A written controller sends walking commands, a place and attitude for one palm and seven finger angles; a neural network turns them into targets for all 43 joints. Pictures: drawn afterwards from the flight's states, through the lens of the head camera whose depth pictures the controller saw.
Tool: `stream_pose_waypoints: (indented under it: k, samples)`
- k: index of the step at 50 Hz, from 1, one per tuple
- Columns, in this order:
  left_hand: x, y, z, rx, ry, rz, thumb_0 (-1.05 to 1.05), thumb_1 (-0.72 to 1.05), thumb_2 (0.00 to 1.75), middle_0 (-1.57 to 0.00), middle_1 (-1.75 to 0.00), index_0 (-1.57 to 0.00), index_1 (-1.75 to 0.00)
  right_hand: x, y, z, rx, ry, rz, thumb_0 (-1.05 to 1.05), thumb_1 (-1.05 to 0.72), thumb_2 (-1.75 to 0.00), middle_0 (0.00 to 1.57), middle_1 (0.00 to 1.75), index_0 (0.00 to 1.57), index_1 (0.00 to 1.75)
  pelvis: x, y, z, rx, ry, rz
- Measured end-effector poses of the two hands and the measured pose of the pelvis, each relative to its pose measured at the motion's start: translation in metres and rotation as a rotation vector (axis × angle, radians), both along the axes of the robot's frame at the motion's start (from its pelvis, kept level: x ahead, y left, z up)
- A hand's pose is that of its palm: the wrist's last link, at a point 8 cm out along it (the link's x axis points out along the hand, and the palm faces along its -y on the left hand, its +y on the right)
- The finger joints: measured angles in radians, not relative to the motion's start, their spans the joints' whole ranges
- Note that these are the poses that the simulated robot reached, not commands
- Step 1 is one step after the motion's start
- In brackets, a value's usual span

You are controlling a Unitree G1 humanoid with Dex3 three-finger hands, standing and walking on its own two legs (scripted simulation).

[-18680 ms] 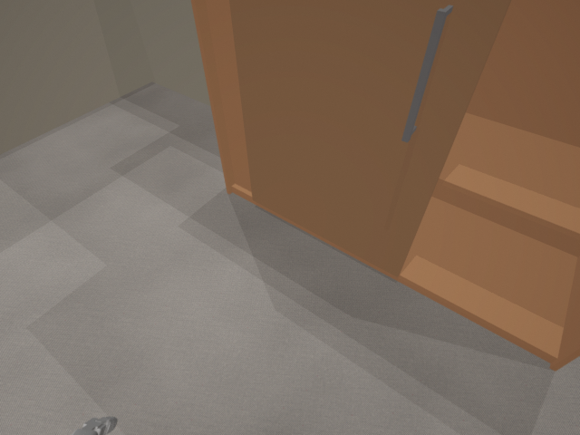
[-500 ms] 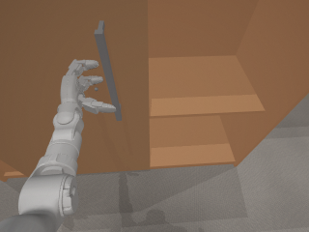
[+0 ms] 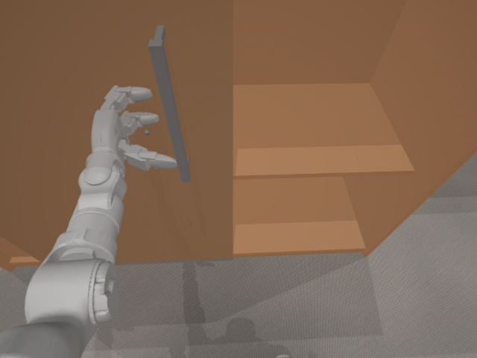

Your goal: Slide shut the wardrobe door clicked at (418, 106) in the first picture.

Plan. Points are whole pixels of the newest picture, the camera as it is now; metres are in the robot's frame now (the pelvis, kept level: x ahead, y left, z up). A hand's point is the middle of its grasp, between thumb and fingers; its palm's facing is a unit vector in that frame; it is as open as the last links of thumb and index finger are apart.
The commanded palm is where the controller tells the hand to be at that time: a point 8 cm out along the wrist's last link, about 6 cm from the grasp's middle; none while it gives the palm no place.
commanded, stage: move the hooked fingers beside the handle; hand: left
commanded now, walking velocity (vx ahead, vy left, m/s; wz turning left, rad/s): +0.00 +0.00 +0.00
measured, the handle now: (175, 119) +0.51 +0.10 +0.10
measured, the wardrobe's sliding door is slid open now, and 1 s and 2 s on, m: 0.57 0.57 0.57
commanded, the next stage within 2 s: feel for the door with the fingertips in 0.48 s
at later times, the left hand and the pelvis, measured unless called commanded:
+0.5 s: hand (146, 131) +0.47 +0.14 +0.11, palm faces +0.03 -1.00 +0.00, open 13.8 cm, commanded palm +0.44 +0.19 +0.11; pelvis +0.00 +0.00 +0.00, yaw +0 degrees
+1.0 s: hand (167, 131) +0.46 +0.11 +0.12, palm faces +0.03 -1.00 -0.01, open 14.0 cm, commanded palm +0.44 +0.15 +0.11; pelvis +0.00 +0.00 +0.00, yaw +1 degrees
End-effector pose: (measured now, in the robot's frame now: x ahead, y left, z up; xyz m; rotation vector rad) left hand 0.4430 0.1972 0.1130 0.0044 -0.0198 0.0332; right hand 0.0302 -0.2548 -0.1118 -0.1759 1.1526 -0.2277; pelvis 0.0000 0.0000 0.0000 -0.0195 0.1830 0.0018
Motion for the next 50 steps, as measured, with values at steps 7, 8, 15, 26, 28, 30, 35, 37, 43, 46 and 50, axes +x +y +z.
stream_pose_waypoints:
  k: [7,8,15,26,28,30,35,37,43,46,50]
  samples:
    - [0.001,0.001,0.0,-0.003,0.0,-0.007,-0.01,-0.5,0.3,-0.35,-1.24,-0.33,-1.23,-0.003,-0.001,0.001,-0.006,-0.002,-0.007,0.0,-0.91,-0.89,0.2,0.3,0.2,0.3,-0.001,0.0,0.0,-0.001,0.001,-0.002]
    - [0.001,0.001,0.0,-0.003,0.0,-0.007,-0.01,-0.5,0.3,-0.34,-1.24,-0.33,-1.23,-0.004,-0.001,0.001,-0.006,-0.002,-0.008,0.0,-0.91,-0.89,0.2,0.3,0.2,0.3,-0.001,0.0,0.0,-0.001,0.001,-0.003]
    - [0.0,0.001,0.0,-0.004,-0.001,-0.008,-0.01,-0.5,0.3,-0.34,-1.23,-0.33,-1.22,-0.007,-0.001,0.001,-0.007,0.002,-0.011,0.0,-0.91,-0.89,0.2,0.3,0.2,0.3,-0.002,0.001,0.0,-0.001,0.001,-0.005]
    - [0.001,0.001,0.0,-0.001,-0.001,-0.007,-0.01,-0.5,0.3,-0.35,-1.24,-0.33,-1.23,-0.009,0.002,0.001,-0.005,0.003,-0.011,0.0,-0.91,-0.89,0.2,0.3,0.2,0.3,-0.003,0.003,-0.001,-0.002,0.002,-0.004]
    - [0.0,0.0,0.0,-0.001,-0.002,-0.004,-0.01,-0.5,0.3,-0.34,-1.23,-0.33,-1.22,-0.009,0.003,0.0,-0.003,0.004,-0.009,0.0,-0.91,-0.89,0.2,0.3,0.2,0.3,-0.003,0.004,-0.001,-0.002,0.002,-0.003]
    - [0.0,-0.001,0.0,0.003,-0.003,-0.001,-0.01,-0.5,0.3,-0.34,-1.23,-0.32,-1.22,-0.008,0.003,-0.001,0.0,0.005,-0.007,0.0,-0.91,-0.89,0.2,0.3,0.2,0.3,-0.002,0.004,-0.001,-0.002,0.002,-0.002]
    - [-0.002,-0.006,0.001,0.005,-0.005,0.005,-0.01,-0.5,0.3,-0.32,-1.23,-0.31,-1.21,-0.006,0.006,-0.003,0.009,0.007,0.005,0.0,-0.91,-0.89,0.2,0.3,0.2,0.3,-0.002,0.005,-0.001,-0.003,-0.001,0.004]
    - [-0.002,-0.007,0.001,0.004,-0.003,0.012,-0.01,-0.5,0.3,-0.31,-1.24,-0.31,-1.21,-0.005,0.006,-0.003,0.012,0.009,0.013,0.0,-0.91,-0.89,0.2,0.3,0.2,0.3,-0.002,0.005,-0.001,-0.003,-0.001,0.007]
    - [-0.003,-0.019,0.002,0.017,-0.009,-0.013,-0.01,-0.5,0.3,-0.3,-1.23,-0.3,-1.21,0.001,0.007,-0.004,0.019,0.002,0.031,0.0,-0.91,-0.89,0.2,0.3,0.2,0.3,-0.001,0.004,-0.001,-0.003,-0.002,0.016]
    - [-0.001,-0.03,0.002,0.001,-0.01,-0.019,-0.01,-0.5,0.3,-0.29,-1.24,-0.3,-1.21,0.004,0.007,-0.004,0.021,-0.007,0.031,0.0,-0.91,-0.89,0.2,0.3,0.2,0.3,-0.001,0.004,-0.001,-0.002,-0.002,0.014]
    - [-0.002,-0.034,0.003,0.006,-0.012,-0.001,-0.01,-0.5,0.3,-0.29,-1.25,-0.3,-1.2,0.008,0.007,-0.004,0.028,-0.021,0.034,0.0,-0.91,-0.89,0.2,0.3,0.2,0.3,0.0,0.003,0.0,0.001,-0.004,0.011]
